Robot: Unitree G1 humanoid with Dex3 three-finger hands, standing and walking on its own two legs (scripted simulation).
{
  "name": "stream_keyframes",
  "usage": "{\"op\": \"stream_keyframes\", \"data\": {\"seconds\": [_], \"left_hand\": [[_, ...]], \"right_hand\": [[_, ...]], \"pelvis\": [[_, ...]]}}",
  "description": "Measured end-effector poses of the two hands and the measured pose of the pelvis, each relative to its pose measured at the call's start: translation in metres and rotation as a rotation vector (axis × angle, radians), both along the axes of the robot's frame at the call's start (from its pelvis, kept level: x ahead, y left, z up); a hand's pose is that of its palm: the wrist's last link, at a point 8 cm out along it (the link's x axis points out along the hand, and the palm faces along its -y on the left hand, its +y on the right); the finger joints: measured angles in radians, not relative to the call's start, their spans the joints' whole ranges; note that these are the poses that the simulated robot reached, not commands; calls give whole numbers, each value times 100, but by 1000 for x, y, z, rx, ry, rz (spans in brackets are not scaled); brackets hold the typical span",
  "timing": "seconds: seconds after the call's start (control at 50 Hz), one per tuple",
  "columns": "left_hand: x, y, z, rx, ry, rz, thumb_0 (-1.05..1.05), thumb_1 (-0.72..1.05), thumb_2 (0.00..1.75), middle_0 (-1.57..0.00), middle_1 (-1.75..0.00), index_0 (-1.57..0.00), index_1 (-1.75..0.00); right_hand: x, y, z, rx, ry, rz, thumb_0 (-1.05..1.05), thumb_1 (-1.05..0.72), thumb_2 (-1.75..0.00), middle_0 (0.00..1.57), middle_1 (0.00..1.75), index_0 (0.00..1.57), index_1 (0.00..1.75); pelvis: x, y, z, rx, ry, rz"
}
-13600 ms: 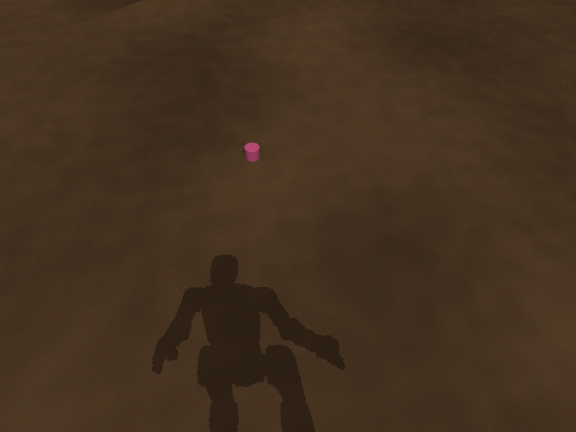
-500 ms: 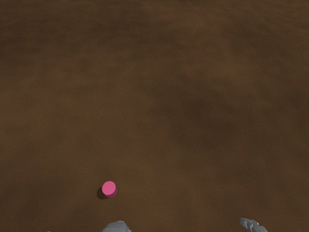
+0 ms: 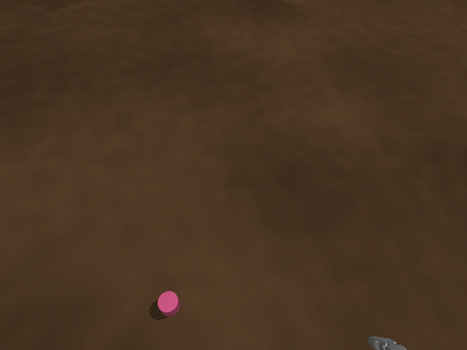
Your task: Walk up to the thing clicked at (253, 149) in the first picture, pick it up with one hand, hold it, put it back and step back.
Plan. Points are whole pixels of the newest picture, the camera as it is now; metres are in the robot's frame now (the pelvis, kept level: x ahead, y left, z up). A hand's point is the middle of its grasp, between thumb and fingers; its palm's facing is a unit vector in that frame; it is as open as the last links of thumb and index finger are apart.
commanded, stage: walk up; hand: left
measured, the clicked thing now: (169, 303) +0.39 +0.24 -0.75
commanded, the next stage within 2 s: none
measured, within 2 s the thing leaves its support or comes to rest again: neither
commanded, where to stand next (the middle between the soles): +0.02 -0.01 m, yaw +1 degrees
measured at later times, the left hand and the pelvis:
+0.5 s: hand out of the picture +0.04 +0.26 -0.16, palm faces -0.01 -0.94 -0.35, open 7.3 cm; pelvis -0.01 +0.01 +0.00, yaw +1 degrees
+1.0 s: hand out of the picture +0.07 +0.25 -0.16, palm faces -0.01 -0.94 -0.35, open 7.3 cm; pelvis +0.00 +0.00 +0.00, yaw +1 degrees
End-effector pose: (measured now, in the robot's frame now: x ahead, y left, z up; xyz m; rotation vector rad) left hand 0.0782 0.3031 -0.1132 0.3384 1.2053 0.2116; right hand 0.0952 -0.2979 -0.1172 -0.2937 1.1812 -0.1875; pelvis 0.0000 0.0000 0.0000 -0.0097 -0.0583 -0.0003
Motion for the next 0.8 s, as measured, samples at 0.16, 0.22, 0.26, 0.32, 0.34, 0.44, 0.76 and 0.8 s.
{"op": "stream_keyframes", "data": {"seconds": [0.16, 0.22, 0.26, 0.32, 0.34, 0.44, 0.76, 0.8], "left_hand": [[-14, 1, -8, -28, 46, -1, 0, 91, 90, -21, -30, -21, -30], [-21, 1, -10, -33, 62, 6, 0, 91, 90, -21, -30, -21, -30], [-26, 1, -11, -34, 72, 11, 0, 91, 90, -21, -30, -21, -30], [-33, 1, -11, -33, 83, 21, 0, 91, 90, -21, -30, -21, -30], [-35, 1, -11, -32, 85, 24, 0, 91, 90, -21, -30, -21, -30], [-41, 2, -10, -25, 89, 35, 0, 91, 90, -21, -30, -21, -30], [-33, -2, -5, -15, 56, 36, 0, 91, 90, -21, -30, -21, -30], [-30, -3, -6, -16, 54, 34, 0, 91, 90, -21, -30, -21, -30]], "right_hand": [[-35, 5, -2, -6, 76, -35, 1, -90, -90, 20, 30, 21, 30], [-41, 8, -2, -4, 92, -39, 1, -90, -90, 20, 30, 21, 30], [-42, 9, -3, -1, 96, -40, 1, -90, -90, 20, 30, 21, 30], [-41, 11, -4, 4, 91, -36, 1, -90, -90, 20, 30, 21, 30], [-39, 11, -4, 5, 87, -35, 1, -90, -90, 20, 30, 21, 30], [-28, 12, -4, 11, 57, -22, 1, -90, -90, 20, 30, 21, 30], [-6, 5, -2, 8, 16, 8, 1, -90, -90, 20, 30, 21, 30], [-7, 4, -2, 6, 21, 6, 1, -90, -90, 20, 30, 21, 30]], "pelvis": [[-5, 7, 1, -1, 11, 2], [-6, 8, 1, -1, 16, 5], [-6, 8, 1, -1, 17, 7], [-6, 8, 1, -1, 19, 10], [-6, 8, 1, -1, 19, 10], [-6, 7, 1, -2, 18, 14], [-5, 1, 1, -3, 21, 21], [-4, 1, 1, -2, 22, 22]]}}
